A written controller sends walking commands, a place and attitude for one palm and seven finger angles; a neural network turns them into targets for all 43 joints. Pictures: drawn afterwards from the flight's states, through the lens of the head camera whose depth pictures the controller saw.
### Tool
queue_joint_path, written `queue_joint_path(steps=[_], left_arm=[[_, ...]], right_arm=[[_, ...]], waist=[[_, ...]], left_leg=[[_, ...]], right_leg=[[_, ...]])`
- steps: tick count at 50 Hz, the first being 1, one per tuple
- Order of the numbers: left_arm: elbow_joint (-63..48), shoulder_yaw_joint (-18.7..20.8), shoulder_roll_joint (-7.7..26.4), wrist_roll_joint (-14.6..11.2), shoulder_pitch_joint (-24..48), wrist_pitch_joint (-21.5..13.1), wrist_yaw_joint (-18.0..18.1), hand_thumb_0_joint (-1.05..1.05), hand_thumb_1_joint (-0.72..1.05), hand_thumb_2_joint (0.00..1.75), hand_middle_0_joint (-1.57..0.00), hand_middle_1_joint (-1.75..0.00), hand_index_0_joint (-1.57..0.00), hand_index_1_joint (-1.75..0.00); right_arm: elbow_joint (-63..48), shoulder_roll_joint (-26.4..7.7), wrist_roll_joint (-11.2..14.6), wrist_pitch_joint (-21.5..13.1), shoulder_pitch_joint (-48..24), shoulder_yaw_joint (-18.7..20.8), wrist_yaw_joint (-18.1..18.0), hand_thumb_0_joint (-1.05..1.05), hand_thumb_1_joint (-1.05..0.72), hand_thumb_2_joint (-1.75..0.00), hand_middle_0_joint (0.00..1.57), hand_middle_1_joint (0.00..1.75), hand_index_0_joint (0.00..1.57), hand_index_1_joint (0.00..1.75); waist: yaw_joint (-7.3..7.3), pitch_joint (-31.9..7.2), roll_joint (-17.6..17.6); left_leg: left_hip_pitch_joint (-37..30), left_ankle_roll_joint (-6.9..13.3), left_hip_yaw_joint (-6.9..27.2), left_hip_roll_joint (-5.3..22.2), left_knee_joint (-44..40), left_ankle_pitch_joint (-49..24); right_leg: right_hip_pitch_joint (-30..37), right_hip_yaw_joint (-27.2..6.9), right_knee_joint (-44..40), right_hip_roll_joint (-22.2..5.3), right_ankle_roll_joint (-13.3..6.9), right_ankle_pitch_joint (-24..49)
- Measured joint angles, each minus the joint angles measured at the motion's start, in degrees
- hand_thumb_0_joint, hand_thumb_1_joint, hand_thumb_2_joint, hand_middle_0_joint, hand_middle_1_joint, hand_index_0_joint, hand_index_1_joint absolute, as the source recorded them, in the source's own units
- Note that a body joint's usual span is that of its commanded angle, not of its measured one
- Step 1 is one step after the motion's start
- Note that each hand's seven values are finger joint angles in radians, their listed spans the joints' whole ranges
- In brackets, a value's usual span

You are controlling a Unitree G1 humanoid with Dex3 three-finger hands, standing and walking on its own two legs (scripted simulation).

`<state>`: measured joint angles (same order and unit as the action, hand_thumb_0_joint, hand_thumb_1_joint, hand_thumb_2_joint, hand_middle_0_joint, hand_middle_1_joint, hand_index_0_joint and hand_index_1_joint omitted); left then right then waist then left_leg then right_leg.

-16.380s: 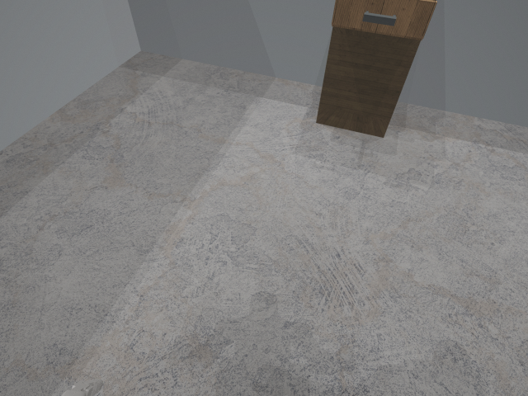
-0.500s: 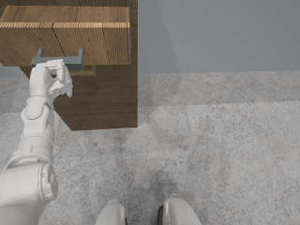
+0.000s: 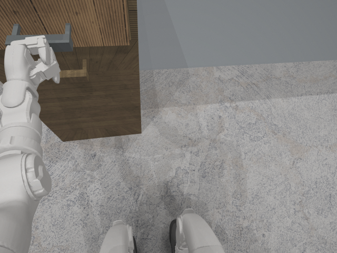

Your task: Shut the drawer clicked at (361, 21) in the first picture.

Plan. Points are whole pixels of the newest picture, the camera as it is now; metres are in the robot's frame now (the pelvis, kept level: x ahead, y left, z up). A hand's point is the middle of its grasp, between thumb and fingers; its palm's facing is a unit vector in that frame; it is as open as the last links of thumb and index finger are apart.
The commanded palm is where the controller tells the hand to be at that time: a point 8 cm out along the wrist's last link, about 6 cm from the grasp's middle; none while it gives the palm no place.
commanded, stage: push the drawer shut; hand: left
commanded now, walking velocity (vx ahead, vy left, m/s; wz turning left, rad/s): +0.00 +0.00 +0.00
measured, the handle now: (42, 35) +0.61 +0.23 +0.08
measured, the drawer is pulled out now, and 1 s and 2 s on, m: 0.02 0.00 0.00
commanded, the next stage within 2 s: pull the fist back off the drawer in 0.60 s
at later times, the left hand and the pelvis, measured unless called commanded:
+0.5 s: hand (49, 54) +0.56 +0.22 +0.07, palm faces +0.05 -1.00 -0.03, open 3.0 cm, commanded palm +0.59 +0.23 +0.08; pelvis -0.01 +0.01 -0.01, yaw +1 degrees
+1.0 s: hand (48, 53) +0.56 +0.22 +0.07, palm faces +0.07 -1.00 -0.04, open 3.2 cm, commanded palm +0.56 +0.23 +0.08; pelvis -0.03 +0.01 -0.02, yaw +1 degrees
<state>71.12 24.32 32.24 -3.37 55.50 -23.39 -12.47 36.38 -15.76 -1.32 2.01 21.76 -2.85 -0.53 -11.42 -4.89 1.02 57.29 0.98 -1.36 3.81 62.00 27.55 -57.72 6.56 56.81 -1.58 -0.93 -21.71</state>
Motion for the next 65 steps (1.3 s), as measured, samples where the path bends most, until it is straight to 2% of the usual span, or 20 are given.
queue_joint_path(steps=[9, 13, 18, 34, 44, 53, 65], left_arm=[[3.17, 0.46, 3.65, 1.56, 5.62, 1.4, 0.18, 0.01, 0.77, 0.91, -1.4, -1.6, -1.4, -1.6], [4.31, 0.73, 4.75, 2.26, 7.2, 1.43, -1.03, -0.02, 0.71, 0.93, -1.4, -1.6, -1.4, -1.6], [5.46, -0.49, 5.92, 2.5, 9.43, 2.3, -0.75, -0.04, 0.63, 0.93, -1.4, -1.6, -1.4, -1.6], [7.56, -3.89, 8.88, 2.78, 14.84, 4.9, 1.2, -0.02, 0.58, 0.94, -1.4, -1.6, -1.43, -1.6], [8.0, -3.56, 9.45, 3.61, 16.12, 5.77, 1.55, 0.0, 0.58, 0.94, -1.4, -1.6, -1.4, -1.6], [6.19, -2.23, 7.88, 3.96, 14.78, 5.42, 1.73, 0.02, 0.62, 0.92, -1.4, -1.6, -1.4, -1.6], [-1.97, 0.5, 1.72, 1.36, 3.98, 3.88, 2.6, 0.02, 0.8, 0.91, -1.4, -1.6, -1.4, -1.6]], right_arm=[[-0.32, -0.17, -0.59, 0.24, 0.55, -0.7, 0.04, 0.01, -0.91, -0.89, 0.21, 0.3, 0.2, 0.3], [-0.38, -0.19, -0.9, 0.43, 1.4, -0.97, 0.1, 0.01, -0.91, -0.89, 0.21, 0.3, 0.2, 0.3], [0.18, 0.06, -1.09, 0.29, 1.75, -1.35, 0.18, 0.01, -0.91, -0.89, 0.21, 0.3, 0.2, 0.3], [1.01, -0.22, -1.21, -3.53, 1.8, -2.87, -0.64, 0.01, -0.91, -0.89, 0.21, 0.3, 0.2, 0.3], [1.06, -0.56, -1.47, -4.72, 2.74, -3.15, -0.45, 0.01, -0.91, -0.89, 0.21, 0.3, 0.2, 0.3], [0.49, -0.26, -1.94, -2.98, 3.37, -2.48, 0.92, 0.01, -0.91, -0.89, 0.21, 0.3, 0.2, 0.3], [-1.6, 0.26, -1.13, 0.5, 2.73, -1.06, 2.02, 0.01, -0.91, -0.89, 0.21, 0.3, 0.2, 0.3]], waist=[[-1.82, 0.28, 0.22], [-1.9, 0.22, 0.37], [-2.26, 0.25, 0.38], [-4.35, 0.19, 0.38], [-4.8, 0.35, 0.6], [-4.06, 0.6, 0.6], [-1.94, 0.2, 0.7]], left_leg=[[3.09, 0.19, 0.57, 0.13, 1.27, 0.25], [4.5, 0.29, 0.92, 0.06, 1.93, 0.33], [6.12, 0.34, 1.65, -0.09, 2.82, 0.23], [10.4, 0.67, 2.51, -0.55, 4.49, -1.12], [11.21, 0.81, 2.57, -0.81, 4.69, -1.58], [10.45, 0.75, 2.48, -0.74, 4.76, -1.23], [3.75, 0.73, 0.41, -0.05, 1.03, -0.31]], right_leg=[[-2.52, 0.48, 0.42, 0.12, 0.15, 0.09], [-3.63, 0.77, 0.77, 0.04, 0.22, 0.08], [-4.67, 1.44, 1.13, -0.11, 0.23, 0.2], [-8.11, 2.02, 1.94, -0.39, 0.38, 1.68], [-8.9, 1.51, 2.14, -0.08, 0.41, 2.06], [-8.28, 1.35, 2.29, 0.05, 0.35, 1.74], [-3.0, -0.68, -0.54, 0.93, 0.62, 1.18]])
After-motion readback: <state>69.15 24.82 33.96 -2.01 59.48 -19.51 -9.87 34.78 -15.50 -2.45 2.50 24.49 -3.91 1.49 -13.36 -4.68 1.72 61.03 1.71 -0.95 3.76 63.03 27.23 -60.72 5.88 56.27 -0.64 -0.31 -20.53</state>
